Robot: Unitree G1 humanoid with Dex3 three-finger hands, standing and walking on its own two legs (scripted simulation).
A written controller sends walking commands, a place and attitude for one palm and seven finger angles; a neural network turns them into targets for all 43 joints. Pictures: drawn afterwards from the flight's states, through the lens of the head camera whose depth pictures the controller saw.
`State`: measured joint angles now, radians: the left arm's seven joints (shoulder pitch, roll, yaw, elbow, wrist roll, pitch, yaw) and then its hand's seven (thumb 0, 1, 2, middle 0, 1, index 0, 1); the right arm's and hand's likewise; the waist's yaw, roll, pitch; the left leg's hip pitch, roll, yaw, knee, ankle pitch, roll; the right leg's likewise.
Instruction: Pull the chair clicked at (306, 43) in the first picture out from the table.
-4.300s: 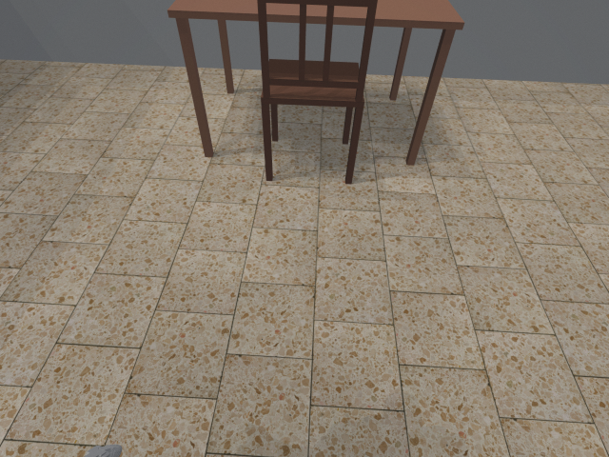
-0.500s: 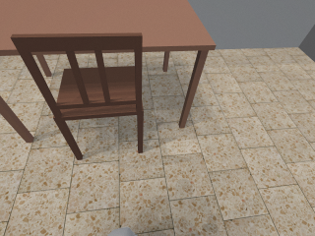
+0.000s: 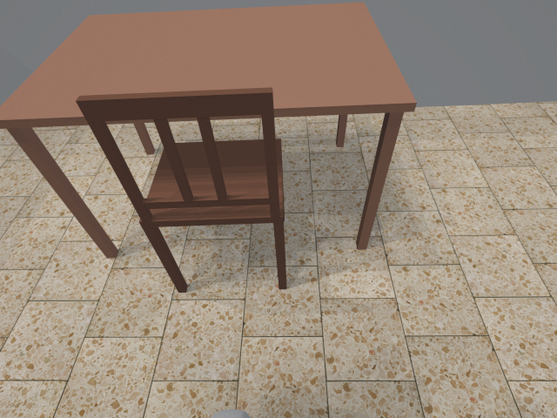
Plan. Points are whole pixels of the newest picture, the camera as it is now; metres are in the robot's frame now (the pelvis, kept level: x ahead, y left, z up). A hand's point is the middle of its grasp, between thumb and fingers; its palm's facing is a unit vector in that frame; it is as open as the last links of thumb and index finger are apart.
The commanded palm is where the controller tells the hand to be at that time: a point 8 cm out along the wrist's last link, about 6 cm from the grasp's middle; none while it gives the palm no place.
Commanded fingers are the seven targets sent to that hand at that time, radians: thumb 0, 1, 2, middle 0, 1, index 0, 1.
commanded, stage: take the last steps up to it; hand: left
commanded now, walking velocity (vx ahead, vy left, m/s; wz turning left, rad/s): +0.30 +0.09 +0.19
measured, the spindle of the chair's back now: (175, 162) +0.71 +0.31 -0.09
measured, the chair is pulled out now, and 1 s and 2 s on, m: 0.00 0.00 0.00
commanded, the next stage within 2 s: come to a stop and stand still in 0.88 s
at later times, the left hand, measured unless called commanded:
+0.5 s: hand out of the picture +0.03 +0.25 -0.17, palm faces +0.13 -0.98 -0.18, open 7.4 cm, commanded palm none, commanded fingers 0.00 0.90 0.90 -0.20 -0.30 -0.20 -0.30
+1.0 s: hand (171, 341) +0.28 +0.23 -0.16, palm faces +0.09 -0.97 -0.20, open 7.2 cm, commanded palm none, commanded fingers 0.00 0.90 0.90 -0.20 -0.30 -0.20 -0.30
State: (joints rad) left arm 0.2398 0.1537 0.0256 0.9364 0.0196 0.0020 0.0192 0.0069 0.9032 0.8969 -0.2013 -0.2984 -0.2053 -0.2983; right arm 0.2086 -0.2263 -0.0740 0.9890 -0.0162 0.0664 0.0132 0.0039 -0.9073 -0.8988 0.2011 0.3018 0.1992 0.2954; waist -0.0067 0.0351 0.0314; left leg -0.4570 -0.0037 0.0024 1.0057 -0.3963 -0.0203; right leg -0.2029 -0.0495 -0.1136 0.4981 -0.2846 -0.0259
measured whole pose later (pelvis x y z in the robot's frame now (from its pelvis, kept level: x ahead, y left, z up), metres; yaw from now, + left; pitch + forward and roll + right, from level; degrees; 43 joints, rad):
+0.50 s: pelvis +0.08 +0.06 +0.00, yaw +3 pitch +0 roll +1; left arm 0.35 0.20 0.05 1.09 0.02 0.01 -0.02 0.01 0.91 0.90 -0.20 -0.30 -0.20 -0.30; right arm 0.28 -0.16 -0.03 1.04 -0.01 -0.05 -0.01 0.00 -0.93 -0.90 0.20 0.30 0.20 0.30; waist 0.03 -0.04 0.03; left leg -0.08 -0.01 0.13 0.37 -0.29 0.03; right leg -0.47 -0.10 -0.08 1.02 -0.33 0.01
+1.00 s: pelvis +0.25 +0.05 +0.00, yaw +3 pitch +0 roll -1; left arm 0.24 0.16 0.04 1.05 0.02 -0.05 0.01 0.00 0.94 0.90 -0.20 -0.30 -0.21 -0.30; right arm 0.23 -0.17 -0.05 1.06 -0.02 -0.01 0.00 0.01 -0.93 -0.90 0.20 0.30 0.20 0.30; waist -0.01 0.02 0.03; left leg -0.46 0.09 0.06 0.83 -0.31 -0.01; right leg -0.18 0.01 -0.14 0.39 -0.22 -0.05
